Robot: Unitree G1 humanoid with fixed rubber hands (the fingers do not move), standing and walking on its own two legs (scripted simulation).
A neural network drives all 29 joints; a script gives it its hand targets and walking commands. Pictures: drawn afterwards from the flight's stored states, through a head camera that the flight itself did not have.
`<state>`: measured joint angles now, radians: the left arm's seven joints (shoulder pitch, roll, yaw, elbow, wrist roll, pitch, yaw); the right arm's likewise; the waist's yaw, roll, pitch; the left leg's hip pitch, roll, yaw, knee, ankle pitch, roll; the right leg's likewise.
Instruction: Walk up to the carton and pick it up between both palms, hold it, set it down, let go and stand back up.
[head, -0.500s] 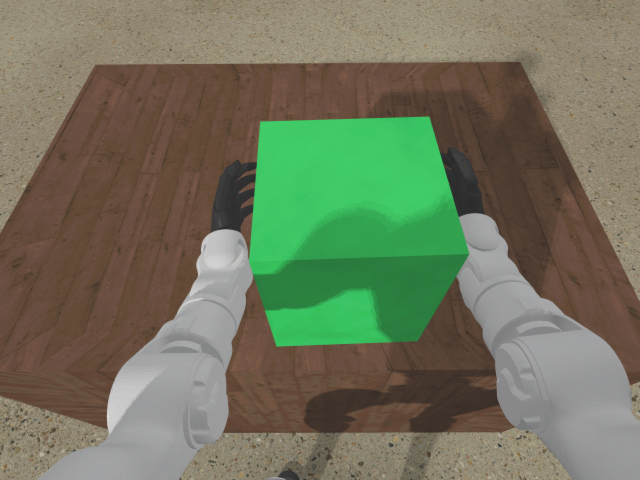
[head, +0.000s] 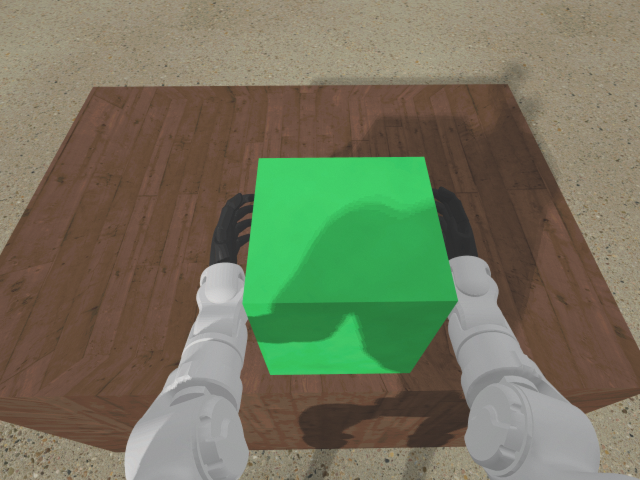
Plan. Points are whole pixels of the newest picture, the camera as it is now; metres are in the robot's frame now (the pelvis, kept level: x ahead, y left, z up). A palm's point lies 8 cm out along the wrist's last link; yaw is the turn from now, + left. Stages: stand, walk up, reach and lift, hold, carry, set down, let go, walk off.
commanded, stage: reach and lift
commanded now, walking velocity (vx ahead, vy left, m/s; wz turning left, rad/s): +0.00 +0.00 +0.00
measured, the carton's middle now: (340, 274) +0.38 +0.03 -0.01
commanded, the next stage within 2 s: none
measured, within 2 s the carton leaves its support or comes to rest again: leaves its support in 1.06 s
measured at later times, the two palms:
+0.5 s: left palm (227, 255) +0.38 +0.18 +0.03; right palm (457, 248) +0.41 -0.12 +0.04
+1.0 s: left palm (226, 257) +0.38 +0.18 +0.03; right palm (458, 250) +0.40 -0.12 +0.04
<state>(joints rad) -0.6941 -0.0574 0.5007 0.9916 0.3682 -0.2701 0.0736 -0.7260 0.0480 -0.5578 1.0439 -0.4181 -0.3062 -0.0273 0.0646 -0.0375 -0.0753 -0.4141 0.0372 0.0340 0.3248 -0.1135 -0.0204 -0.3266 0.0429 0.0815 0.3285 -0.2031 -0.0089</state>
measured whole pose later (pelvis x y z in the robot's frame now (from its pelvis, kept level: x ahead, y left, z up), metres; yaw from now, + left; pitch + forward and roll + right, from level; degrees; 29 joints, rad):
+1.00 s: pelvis +0.00 +0.00 +0.00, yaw +1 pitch +13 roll +0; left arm -0.68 -0.06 0.48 0.99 0.35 -0.29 0.08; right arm -0.71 0.03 -0.52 1.08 -0.41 -0.39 -0.07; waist 0.06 -0.05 -0.11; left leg -0.44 0.04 0.02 0.29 -0.09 -0.02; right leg -0.34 0.04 0.06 0.29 -0.17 -0.01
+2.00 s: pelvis -0.02 +0.00 +0.00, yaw +3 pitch +0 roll +0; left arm -0.63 -0.02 0.27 0.70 0.20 0.12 0.12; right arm -0.69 -0.05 -0.12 0.95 0.05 -0.08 -0.14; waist -0.01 -0.07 -0.07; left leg -0.21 0.02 -0.01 0.30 -0.09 -0.02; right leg -0.09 0.03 0.03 0.28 -0.19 -0.01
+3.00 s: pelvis -0.03 +0.01 +0.00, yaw +4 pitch -6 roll -1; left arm -0.58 -0.01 0.25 0.26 0.26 0.59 0.05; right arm -0.69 -0.07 0.00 0.64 0.18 0.29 -0.18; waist -0.07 -0.06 -0.02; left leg -0.11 0.00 -0.03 0.33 -0.11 0.00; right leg 0.02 0.01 0.01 0.29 -0.21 0.01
